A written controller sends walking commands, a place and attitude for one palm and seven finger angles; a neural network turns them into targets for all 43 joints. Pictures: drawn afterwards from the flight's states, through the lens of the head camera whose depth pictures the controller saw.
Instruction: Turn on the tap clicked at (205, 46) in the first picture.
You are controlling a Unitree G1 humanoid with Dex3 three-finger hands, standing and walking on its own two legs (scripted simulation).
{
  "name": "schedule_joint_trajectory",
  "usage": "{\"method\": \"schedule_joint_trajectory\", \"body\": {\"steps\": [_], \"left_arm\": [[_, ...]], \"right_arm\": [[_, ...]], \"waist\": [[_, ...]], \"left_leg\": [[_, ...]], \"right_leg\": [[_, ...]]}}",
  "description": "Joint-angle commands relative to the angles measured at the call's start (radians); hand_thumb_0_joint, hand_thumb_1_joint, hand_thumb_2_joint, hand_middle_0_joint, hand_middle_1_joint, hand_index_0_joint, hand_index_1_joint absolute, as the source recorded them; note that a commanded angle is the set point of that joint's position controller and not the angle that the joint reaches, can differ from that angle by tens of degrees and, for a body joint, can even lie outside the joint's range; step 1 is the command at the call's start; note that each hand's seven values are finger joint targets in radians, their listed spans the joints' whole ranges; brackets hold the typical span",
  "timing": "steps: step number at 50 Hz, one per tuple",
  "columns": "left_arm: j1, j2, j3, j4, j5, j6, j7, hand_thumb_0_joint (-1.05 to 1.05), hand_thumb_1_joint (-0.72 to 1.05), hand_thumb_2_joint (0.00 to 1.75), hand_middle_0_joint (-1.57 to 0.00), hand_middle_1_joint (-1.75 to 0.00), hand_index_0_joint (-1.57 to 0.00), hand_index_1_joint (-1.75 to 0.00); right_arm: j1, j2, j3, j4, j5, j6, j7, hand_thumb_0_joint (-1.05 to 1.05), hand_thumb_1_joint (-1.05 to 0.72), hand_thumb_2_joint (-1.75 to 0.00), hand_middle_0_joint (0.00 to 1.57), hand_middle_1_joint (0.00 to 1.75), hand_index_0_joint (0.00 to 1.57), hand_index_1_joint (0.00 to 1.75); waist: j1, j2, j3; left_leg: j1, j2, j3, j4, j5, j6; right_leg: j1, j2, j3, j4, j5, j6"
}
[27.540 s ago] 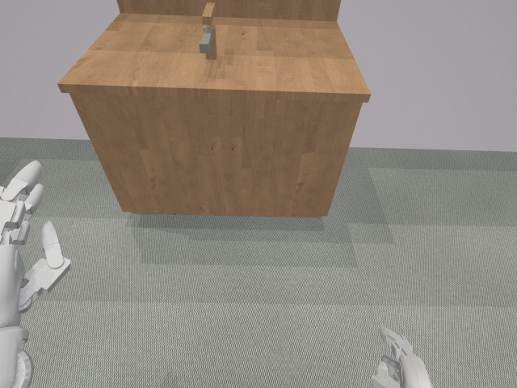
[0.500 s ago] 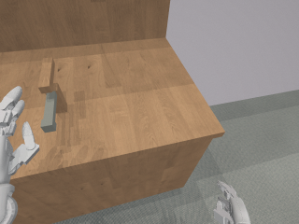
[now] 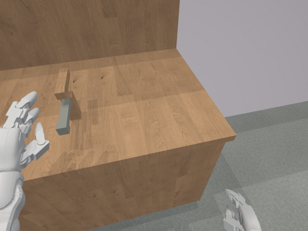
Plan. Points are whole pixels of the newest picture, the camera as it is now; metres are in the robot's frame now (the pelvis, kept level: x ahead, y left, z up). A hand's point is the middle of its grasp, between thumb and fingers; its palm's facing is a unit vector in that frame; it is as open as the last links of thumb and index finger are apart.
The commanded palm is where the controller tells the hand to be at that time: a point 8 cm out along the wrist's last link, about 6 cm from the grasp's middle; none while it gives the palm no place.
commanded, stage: turn the palm inward beside the body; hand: left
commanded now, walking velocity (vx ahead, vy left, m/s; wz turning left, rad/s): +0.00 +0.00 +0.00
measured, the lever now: (63, 128) +0.36 +0.29 +0.08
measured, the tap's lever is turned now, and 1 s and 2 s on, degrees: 0 0 0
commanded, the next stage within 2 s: reach beside the lever's end, fingers flat in 1.96 s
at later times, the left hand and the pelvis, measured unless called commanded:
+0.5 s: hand (55, 162) +0.21 +0.22 +0.15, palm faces +0.47 -0.83 -0.30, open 7.5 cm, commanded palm +0.16 +0.26 +0.16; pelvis +0.01 -0.05 -0.01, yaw +3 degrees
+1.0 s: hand (59, 173) +0.19 +0.21 +0.14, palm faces +0.47 -0.85 -0.22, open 7.5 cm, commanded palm +0.14 +0.25 +0.15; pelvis +0.02 -0.04 -0.01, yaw +4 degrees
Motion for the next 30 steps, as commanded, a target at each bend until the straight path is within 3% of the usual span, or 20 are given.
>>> {"method": "schedule_joint_trajectory", "body": {"steps": [1,2,3,4,6,8,9,12,16,18,19,22,23,24,27,28,30], "left_arm": [[-0.079,0.197,0.154,-0.263,0.009,-0.183,0.093,0.00,0.90,0.90,-0.20,-0.30,-0.20,-0.30],[-0.121,0.203,0.153,-0.282,0.014,-0.218,0.119,0.00,0.90,0.90,-0.20,-0.30,-0.20,-0.30],[-0.177,0.256,0.183,-0.317,0.023,-0.240,0.148,0.00,0.90,0.90,-0.20,-0.30,-0.20,-0.30],[-0.196,0.221,0.147,-0.283,0.037,-0.249,0.166,0.00,0.90,0.90,-0.20,-0.30,-0.20,-0.30],[-0.154,0.162,0.088,-0.219,0.045,-0.247,0.172,0.00,0.90,0.90,-0.20,-0.30,-0.20,-0.30],[-0.173,0.168,0.059,-0.180,0.048,-0.211,0.153,0.00,0.90,0.90,-0.20,-0.30,-0.20,-0.30],[-0.185,0.141,0.019,-0.161,0.036,-0.187,0.132,0.00,0.90,0.90,-0.20,-0.30,-0.20,-0.30],[-0.213,0.160,0.000,-0.139,0.008,-0.122,0.084,0.00,0.90,0.90,-0.20,-0.30,-0.20,-0.30],[-0.136,0.198,0.075,-0.162,-0.032,-0.106,0.074,0.00,0.90,0.90,-0.20,-0.30,-0.20,-0.30],[-0.102,0.216,0.118,-0.157,-0.044,-0.115,0.084,0.00,0.90,0.90,-0.20,-0.30,-0.20,-0.30],[-0.101,0.186,0.096,-0.182,-0.049,-0.125,0.088,0.00,0.90,0.90,-0.20,-0.30,-0.20,-0.30],[-0.028,0.176,0.111,-0.200,-0.064,-0.143,0.099,0.00,0.90,0.90,-0.20,-0.30,-0.20,-0.30],[0.000,0.197,0.142,-0.186,-0.061,-0.145,0.104,0.00,0.90,0.90,-0.20,-0.30,-0.20,-0.30],[0.002,0.156,0.102,-0.207,-0.065,-0.147,0.100,0.00,0.90,0.90,-0.20,-0.30,-0.20,-0.30],[0.040,0.141,0.086,-0.239,-0.072,-0.156,0.087,0.00,0.90,0.90,-0.20,-0.30,-0.20,-0.30],[0.065,0.149,0.104,-0.233,-0.069,-0.159,0.088,0.00,0.90,0.90,-0.20,-0.30,-0.20,-0.30],[0.082,0.122,0.079,-0.243,-0.080,-0.170,0.077,0.00,0.90,0.90,-0.20,-0.30,-0.20,-0.30]], "right_arm": [[-0.189,-0.115,-0.058,-0.174,-0.015,-0.064,-0.019,0.00,-0.90,-0.90,0.20,0.30,0.20,0.30],[-0.193,-0.106,-0.057,-0.165,-0.017,-0.067,-0.023,0.00,-0.90,-0.90,0.20,0.30,0.20,0.30],[-0.191,-0.100,-0.051,-0.157,-0.015,-0.071,-0.028,0.00,-0.90,-0.90,0.20,0.30,0.20,0.30],[-0.178,-0.091,-0.052,-0.157,-0.020,-0.077,-0.028,0.00,-0.90,-0.90,0.20,0.30,0.20,0.30],[-0.166,-0.093,-0.047,-0.142,-0.017,-0.085,-0.033,0.00,-0.90,-0.90,0.20,0.30,0.20,0.30],[-0.170,-0.099,-0.038,-0.137,-0.006,-0.084,-0.043,0.00,-0.90,-0.90,0.20,0.30,0.20,0.30],[-0.175,-0.104,-0.037,-0.140,-0.005,-0.084,-0.049,0.00,-0.90,-0.90,0.20,0.30,0.20,0.30],[-0.185,-0.107,-0.039,-0.141,0.005,-0.086,-0.074,0.00,-0.90,-0.90,0.20,0.30,0.20,0.30],[-0.191,-0.094,-0.051,-0.142,0.012,-0.089,-0.079,0.00,-0.90,-0.90,0.20,0.30,0.20,0.30],[-0.199,-0.086,-0.051,-0.131,0.018,-0.091,-0.076,0.00,-0.90,-0.90,0.20,0.30,0.20,0.30],[-0.190,-0.084,-0.054,-0.135,0.017,-0.092,-0.073,0.00,-0.90,-0.90,0.20,0.30,0.20,0.30],[-0.171,-0.091,-0.062,-0.139,0.012,-0.105,-0.071,0.00,-0.90,-0.90,0.20,0.30,0.20,0.30],[-0.170,-0.092,-0.059,-0.132,0.013,-0.107,-0.071,0.00,-0.90,-0.90,0.20,0.30,0.20,0.30],[-0.160,-0.092,-0.062,-0.139,0.013,-0.108,-0.070,0.00,-0.90,-0.90,0.20,0.30,0.20,0.30],[-0.120,-0.106,-0.066,-0.146,0.010,-0.124,-0.073,0.00,-0.90,-0.90,0.20,0.30,0.20,0.30],[-0.115,-0.104,-0.062,-0.141,0.013,-0.130,-0.073,0.00,-0.90,-0.90,0.20,0.30,0.20,0.30],[-0.079,-0.112,-0.067,-0.148,0.012,-0.140,-0.075,0.00,-0.90,-0.90,0.20,0.30,0.20,0.30]], "waist": [[0.035,-0.065,-0.128],[0.036,0.001,-0.133],[0.041,0.069,-0.128],[0.038,0.090,-0.144],[0.023,0.096,-0.110],[0.010,0.079,-0.092],[0.006,0.065,-0.078],[0.011,0.009,-0.068],[0.049,-0.032,-0.114],[0.058,-0.024,-0.082],[0.053,-0.006,-0.100],[0.054,-0.015,-0.127],[0.062,-0.009,-0.125],[0.049,-0.010,-0.143],[0.042,-0.001,-0.199],[0.050,0.012,-0.195],[0.039,-0.028,-0.217]], "left_leg": [[-0.050,0.063,-0.093,-0.067,-0.004,-0.046],[-0.058,0.059,-0.089,-0.062,-0.075,-0.042],[-0.063,0.057,-0.088,-0.066,-0.129,-0.041],[-0.079,0.051,-0.091,-0.056,-0.135,-0.041],[-0.100,0.049,-0.091,-0.035,-0.164,-0.035],[-0.116,0.044,-0.088,-0.021,-0.211,-0.024],[-0.129,0.042,-0.090,-0.018,-0.218,-0.021],[-0.152,0.037,-0.074,0.026,-0.189,-0.016],[-0.174,0.058,-0.074,0.068,-0.108,-0.030],[-0.183,0.064,-0.075,0.085,-0.098,-0.037],[-0.183,0.066,-0.077,0.080,-0.085,-0.037],[-0.173,0.072,-0.082,0.093,-0.025,-0.032],[-0.171,0.071,-0.082,0.090,-0.014,-0.031],[-0.166,0.070,-0.079,0.093,0.023,-0.027],[-0.127,0.060,-0.074,0.099,0.146,-0.017],[-0.120,0.056,-0.071,0.098,0.164,-0.016],[-0.118,0.052,-0.071,0.102,0.207,-0.012]], "right_leg": [[-0.041,0.026,-0.067,-0.009,-0.057,0.003],[-0.055,0.021,-0.055,-0.007,-0.105,0.004],[-0.063,0.018,-0.042,-0.007,-0.131,0.002],[-0.057,0.009,-0.036,-0.009,-0.143,-0.002],[-0.080,0.003,-0.030,-0.007,-0.158,-0.004],[-0.089,-0.008,-0.012,-0.033,-0.196,0.001],[-0.084,-0.017,-0.006,-0.047,-0.213,0.001],[-0.053,-0.047,0.050,-0.112,-0.322,0.010],[0.014,-0.088,0.128,-0.148,-0.364,0.018],[0.005,-0.100,0.152,-0.161,-0.367,0.025],[0.016,-0.104,0.141,-0.147,-0.335,0.025],[0.022,-0.101,0.124,-0.117,-0.217,0.033],[0.025,-0.096,0.118,-0.113,-0.195,0.032],[0.032,-0.094,0.104,-0.094,-0.127,0.033],[0.047,-0.070,0.047,-0.025,0.105,0.030],[0.046,-0.061,0.032,-0.014,0.137,0.029],[0.054,-0.052,0.010,0.014,0.220,0.028]]}}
